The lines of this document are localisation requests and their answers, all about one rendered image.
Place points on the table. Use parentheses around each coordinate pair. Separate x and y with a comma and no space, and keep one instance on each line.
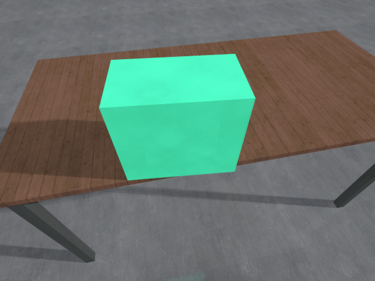
(313,92)

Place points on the carton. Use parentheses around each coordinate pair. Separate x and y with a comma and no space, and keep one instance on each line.
(177,116)

